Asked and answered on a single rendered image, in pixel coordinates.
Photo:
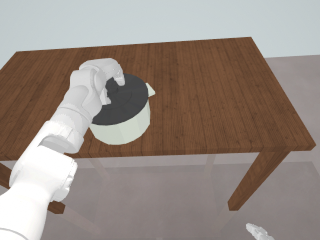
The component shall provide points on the table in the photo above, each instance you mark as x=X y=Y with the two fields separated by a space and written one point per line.
x=212 y=96

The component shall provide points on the pot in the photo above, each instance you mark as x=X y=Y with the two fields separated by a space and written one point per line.
x=127 y=131

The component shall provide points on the knob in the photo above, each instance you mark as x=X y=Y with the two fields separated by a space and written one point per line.
x=112 y=89

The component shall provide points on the lid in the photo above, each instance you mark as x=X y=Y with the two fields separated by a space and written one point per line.
x=127 y=103

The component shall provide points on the left robot forearm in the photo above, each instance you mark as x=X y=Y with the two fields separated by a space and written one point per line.
x=65 y=130

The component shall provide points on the left robot hand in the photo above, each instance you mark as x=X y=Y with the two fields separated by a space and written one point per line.
x=111 y=69

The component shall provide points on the right robot hand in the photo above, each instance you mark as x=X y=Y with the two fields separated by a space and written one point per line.
x=258 y=232

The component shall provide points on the left robot upper arm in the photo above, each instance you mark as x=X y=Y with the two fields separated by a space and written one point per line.
x=46 y=177

